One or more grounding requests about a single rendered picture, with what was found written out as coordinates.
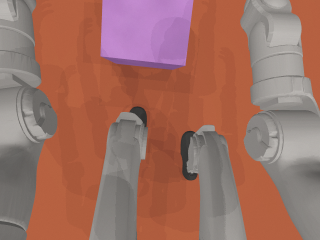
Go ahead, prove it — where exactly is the left robot forearm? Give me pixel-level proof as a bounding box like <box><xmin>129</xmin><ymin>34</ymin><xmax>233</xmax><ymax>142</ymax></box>
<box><xmin>0</xmin><ymin>0</ymin><xmax>42</xmax><ymax>89</ymax></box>

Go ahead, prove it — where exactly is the right robot forearm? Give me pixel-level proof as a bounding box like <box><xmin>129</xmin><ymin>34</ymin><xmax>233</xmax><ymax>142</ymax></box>
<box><xmin>240</xmin><ymin>0</ymin><xmax>320</xmax><ymax>117</ymax></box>

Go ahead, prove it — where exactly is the robot right thigh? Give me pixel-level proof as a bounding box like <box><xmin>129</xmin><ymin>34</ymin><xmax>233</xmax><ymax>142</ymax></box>
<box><xmin>189</xmin><ymin>131</ymin><xmax>247</xmax><ymax>240</ymax></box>

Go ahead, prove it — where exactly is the carton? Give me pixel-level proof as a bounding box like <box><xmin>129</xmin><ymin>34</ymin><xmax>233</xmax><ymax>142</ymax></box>
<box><xmin>100</xmin><ymin>0</ymin><xmax>194</xmax><ymax>70</ymax></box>

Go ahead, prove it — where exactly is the robot left upper arm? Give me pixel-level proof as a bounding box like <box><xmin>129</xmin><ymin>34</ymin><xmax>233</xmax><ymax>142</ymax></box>
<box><xmin>0</xmin><ymin>85</ymin><xmax>58</xmax><ymax>240</ymax></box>

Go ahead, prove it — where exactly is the robot right upper arm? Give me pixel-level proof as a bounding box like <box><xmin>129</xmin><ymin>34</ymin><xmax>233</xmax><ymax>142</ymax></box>
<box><xmin>243</xmin><ymin>110</ymin><xmax>320</xmax><ymax>240</ymax></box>

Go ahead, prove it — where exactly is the robot left foot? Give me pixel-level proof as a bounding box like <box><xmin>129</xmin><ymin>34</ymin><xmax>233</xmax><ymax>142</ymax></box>
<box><xmin>130</xmin><ymin>106</ymin><xmax>147</xmax><ymax>127</ymax></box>

